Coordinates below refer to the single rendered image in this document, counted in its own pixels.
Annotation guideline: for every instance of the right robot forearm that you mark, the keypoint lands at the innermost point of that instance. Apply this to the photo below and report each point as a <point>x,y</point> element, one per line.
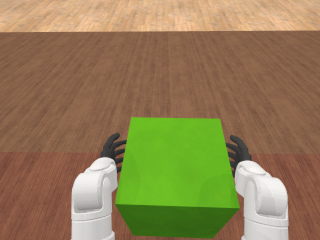
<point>265,203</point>

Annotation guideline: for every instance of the left robot forearm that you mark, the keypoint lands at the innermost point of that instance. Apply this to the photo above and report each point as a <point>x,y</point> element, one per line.
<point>91,201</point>

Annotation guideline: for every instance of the left robot hand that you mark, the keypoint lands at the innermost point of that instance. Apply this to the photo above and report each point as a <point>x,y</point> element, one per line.
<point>110,146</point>

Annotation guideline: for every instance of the carton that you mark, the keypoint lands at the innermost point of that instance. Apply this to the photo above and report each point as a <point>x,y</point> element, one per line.
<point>176,179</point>

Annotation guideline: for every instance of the right robot hand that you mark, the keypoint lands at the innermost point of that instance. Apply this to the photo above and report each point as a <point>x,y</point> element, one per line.
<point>242,153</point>

